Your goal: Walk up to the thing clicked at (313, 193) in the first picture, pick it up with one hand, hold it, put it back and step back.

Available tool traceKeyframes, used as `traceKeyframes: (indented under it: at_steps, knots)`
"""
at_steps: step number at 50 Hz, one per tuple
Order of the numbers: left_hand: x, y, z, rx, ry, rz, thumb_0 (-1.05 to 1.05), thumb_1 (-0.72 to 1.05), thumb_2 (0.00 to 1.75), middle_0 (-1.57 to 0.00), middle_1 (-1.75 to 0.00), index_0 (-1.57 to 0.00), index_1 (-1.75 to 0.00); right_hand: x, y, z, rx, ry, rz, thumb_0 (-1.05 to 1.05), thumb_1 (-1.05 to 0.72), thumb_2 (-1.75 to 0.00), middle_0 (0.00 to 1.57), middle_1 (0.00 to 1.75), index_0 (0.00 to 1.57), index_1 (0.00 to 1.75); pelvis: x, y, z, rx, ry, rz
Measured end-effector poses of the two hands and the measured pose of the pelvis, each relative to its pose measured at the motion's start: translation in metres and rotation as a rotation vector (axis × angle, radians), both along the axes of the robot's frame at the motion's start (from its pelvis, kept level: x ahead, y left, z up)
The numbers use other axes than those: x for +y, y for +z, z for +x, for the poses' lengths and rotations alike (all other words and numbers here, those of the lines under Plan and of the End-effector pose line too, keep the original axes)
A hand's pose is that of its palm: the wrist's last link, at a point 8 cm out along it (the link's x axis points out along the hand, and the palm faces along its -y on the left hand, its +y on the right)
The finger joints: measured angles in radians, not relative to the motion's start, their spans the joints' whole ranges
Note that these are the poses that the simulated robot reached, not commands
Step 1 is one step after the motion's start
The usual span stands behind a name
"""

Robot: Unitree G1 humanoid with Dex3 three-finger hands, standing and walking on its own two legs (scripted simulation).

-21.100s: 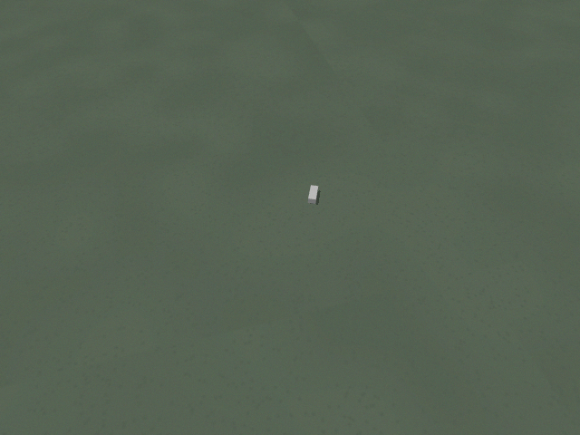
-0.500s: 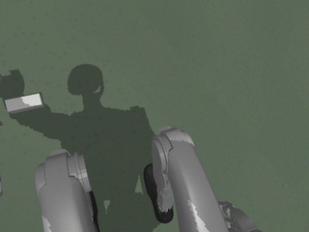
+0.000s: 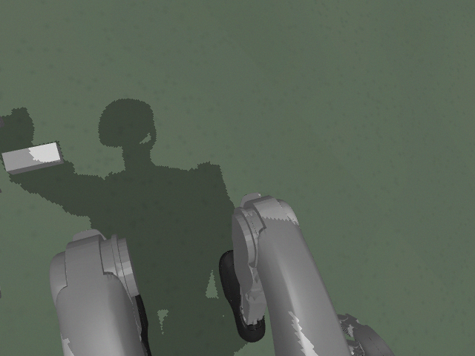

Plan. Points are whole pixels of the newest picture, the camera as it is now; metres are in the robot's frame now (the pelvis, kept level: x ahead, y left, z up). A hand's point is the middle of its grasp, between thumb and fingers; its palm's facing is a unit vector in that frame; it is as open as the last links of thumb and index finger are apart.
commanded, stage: approach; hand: left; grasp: from above
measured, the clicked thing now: (34, 158) +0.49 +0.29 -0.31
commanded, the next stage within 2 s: close in in 0.56 s
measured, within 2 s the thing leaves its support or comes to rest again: neither
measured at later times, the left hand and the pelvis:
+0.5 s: hand (17, 138) +0.49 +0.27 -0.18, palm faces -0.44 -0.09 -0.89, open 12.3 cm; pelvis +0.00 +0.00 +0.00, yaw -1 degrees
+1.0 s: hand (13, 150) +0.48 +0.29 -0.21, palm faces -0.45 -0.10 -0.89, open 12.9 cm; pelvis +0.00 +0.00 -0.01, yaw -2 degrees
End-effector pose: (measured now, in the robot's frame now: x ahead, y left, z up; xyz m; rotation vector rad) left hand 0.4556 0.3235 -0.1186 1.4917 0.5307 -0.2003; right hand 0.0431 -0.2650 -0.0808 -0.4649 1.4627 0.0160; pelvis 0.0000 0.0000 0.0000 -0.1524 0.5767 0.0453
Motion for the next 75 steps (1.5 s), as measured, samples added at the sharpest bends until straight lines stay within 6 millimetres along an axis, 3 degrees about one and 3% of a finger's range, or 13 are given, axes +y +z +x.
traceKeyframes:
  at_steps: [9,14,18,26,35,46,54,65,75]
  knots:
    - [-0.032,0.002,0.031,-0.051,-0.063,-0.006,0.0,-0.22,0.75,-0.38,-0.71,-0.38,-0.72,0.0,0.004,-0.004,-0.009,0.005,-0.012,0.0,-0.9,-0.89,0.2,0.3,0.2,0.29,-0.001,-0.003,0.001,0.007,-0.003,0.0]
    - [-0.054,0.006,0.053,-0.085,-0.049,-0.002,0.0,-0.23,0.76,-0.38,-0.71,-0.38,-0.73,-0.001,0.007,-0.014,-0.007,-0.018,-0.009,0.0,-0.9,-0.89,0.2,0.3,0.2,0.29,-0.001,-0.003,0.002,0.018,-0.012,-0.002]
    - [-0.064,0.005,0.06,-0.071,-0.027,0.01,0.0,-0.23,0.76,-0.37,-0.71,-0.37,-0.73,0.0,0.007,-0.025,0.008,-0.05,0.009,0.0,-0.9,-0.89,0.2,0.3,0.2,0.29,-0.002,-0.002,0.003,0.023,-0.019,0.001]
    - [-0.046,-0.008,0.037,0.008,0.04,0.011,0.0,-0.23,0.75,-0.36,-0.72,-0.37,-0.73,0.005,0.001,-0.035,0.043,-0.073,0.051,0.0,-0.9,-0.89,0.2,0.3,0.2,0.29,-0.003,-0.001,0.001,0.007,-0.026,0.007]
    - [-0.013,-0.007,0.023,0.005,0.008,0.002,0.0,-0.26,0.77,-0.34,-0.75,-0.35,-0.76,0.0,0.0,-0.014,0.03,-0.007,0.012,0.0,-0.9,-0.89,0.2,0.3,0.2,0.3,-0.001,-0.005,0.0,-0.006,-0.011,-0.004]
    - [-0.029,-0.019,0.028,-0.007,-0.036,-0.025,0.0,-0.29,0.81,-0.32,-0.76,-0.31,-0.77,-0.003,0.011,0.007,-0.016,0.044,-0.023,0.0,-0.9,-0.89,0.2,0.3,0.2,0.29,0.001,-0.004,0.003,-0.002,-0.009,-0.019]
    - [-0.038,-0.042,0.03,0.0,-0.01,-0.029,0.0,-0.31,0.83,-0.29,-0.75,-0.28,-0.77,0.001,0.011,-0.012,0.007,0.056,-0.014,0.0,-0.89,-0.89,0.2,0.3,0.2,0.29,0.001,-0.01,0.0,-0.022,-0.023,-0.021]
    - [-0.035,-0.07,0.038,-0.007,0.03,-0.021,0.0,-0.34,0.85,-0.26,-0.77,-0.25,-0.79,0.011,0.013,-0.045,0.106,0.043,0.01,0.0,-0.89,-0.9,0.2,0.3,0.2,0.29,0.002,-0.018,0.003,-0.037,-0.041,-0.036]
    - [-0.035,-0.078,0.035,-0.001,0.03,-0.035,0.0,-0.37,0.87,-0.24,-0.77,-0.23,-0.8,0.016,0.017,-0.041,0.107,0.07,0.026,0.0,-0.89,-0.9,0.2,0.3,0.2,0.3,0.003,-0.017,0.005,-0.047,-0.045,-0.054]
